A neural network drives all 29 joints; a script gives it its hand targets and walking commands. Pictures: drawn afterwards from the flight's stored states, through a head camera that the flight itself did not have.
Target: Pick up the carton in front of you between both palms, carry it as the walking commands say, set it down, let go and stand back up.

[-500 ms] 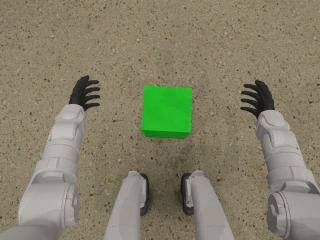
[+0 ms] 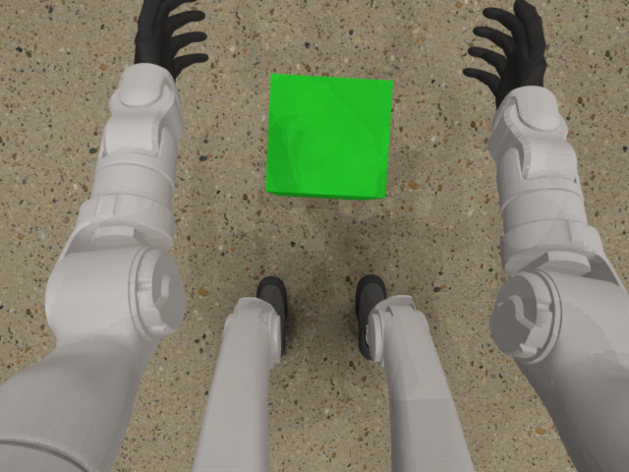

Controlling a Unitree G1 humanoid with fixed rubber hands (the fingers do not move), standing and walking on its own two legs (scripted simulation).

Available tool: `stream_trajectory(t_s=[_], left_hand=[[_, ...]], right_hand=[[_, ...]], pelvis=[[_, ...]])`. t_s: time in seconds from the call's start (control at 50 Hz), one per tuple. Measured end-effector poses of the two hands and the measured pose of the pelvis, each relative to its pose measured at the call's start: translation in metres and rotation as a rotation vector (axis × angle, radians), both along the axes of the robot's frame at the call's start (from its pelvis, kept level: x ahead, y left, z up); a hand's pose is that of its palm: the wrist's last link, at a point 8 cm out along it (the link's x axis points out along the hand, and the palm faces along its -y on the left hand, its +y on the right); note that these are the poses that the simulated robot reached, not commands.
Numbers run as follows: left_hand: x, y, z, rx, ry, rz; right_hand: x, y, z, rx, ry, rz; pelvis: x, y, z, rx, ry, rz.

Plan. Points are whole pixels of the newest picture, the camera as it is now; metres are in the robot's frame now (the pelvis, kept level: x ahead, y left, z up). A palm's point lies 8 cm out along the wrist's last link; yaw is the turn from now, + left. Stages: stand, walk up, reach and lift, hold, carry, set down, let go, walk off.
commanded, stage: reach and lift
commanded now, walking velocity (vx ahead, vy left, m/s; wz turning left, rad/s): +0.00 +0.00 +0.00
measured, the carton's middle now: (326, 147) +0.50 -0.01 -0.50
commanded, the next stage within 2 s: none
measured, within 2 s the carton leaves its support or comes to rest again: leaves its support in 1.58 s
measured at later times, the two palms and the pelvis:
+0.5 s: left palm (216, 129) +0.51 +0.18 -0.36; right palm (441, 140) +0.49 -0.20 -0.36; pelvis -0.04 +0.00 -0.21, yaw +0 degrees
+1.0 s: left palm (232, 134) +0.51 +0.16 -0.43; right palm (421, 139) +0.50 -0.19 -0.43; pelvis -0.04 +0.00 -0.26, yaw +0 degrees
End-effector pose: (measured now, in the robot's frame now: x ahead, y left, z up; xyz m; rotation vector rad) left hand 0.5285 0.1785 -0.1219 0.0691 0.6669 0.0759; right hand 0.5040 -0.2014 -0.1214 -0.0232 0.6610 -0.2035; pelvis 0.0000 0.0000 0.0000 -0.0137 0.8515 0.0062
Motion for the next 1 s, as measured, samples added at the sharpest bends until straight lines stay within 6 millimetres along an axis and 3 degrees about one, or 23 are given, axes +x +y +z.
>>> stream_trajectory(t_s=[0.14,0.3,0.46,0.7,0.82,1.0], left_hand=[[-0.011,0.0,-0.079,0.005,0.03,0.015],[-0.021,0.004,-0.173,0.02,0.018,0.025],[-0.019,0.0,-0.226,0.011,0.014,0.031],[-0.02,-0.008,-0.302,0.006,0.078,0.021],[-0.018,-0.008,-0.324,0.0,0.058,0.03],[-0.014,-0.014,-0.31,-0.005,0.044,0.019]], right_hand=[[-0.01,-0.002,-0.076,-0.005,0.032,-0.006],[-0.018,-0.005,-0.17,-0.012,0.024,-0.003],[-0.017,-0.002,-0.225,-0.002,0.026,-0.009],[-0.016,0.005,-0.303,0.011,0.09,0.006],[-0.01,0.007,-0.324,-0.002,0.08,0.02],[-0.001,0.014,-0.309,0.009,0.06,0.032]], pelvis=[[0.004,0.0,-0.053,-0.004,0.082,-0.003],[-0.015,0.0,-0.135,-0.001,0.051,-0.007],[-0.04,-0.001,-0.198,0.0,-0.061,-0.007],[-0.053,-0.002,-0.247,0.0,-0.173,-0.013],[-0.049,-0.003,-0.26,0.002,-0.216,-0.009],[-0.042,-0.003,-0.262,0.003,-0.204,-0.007]])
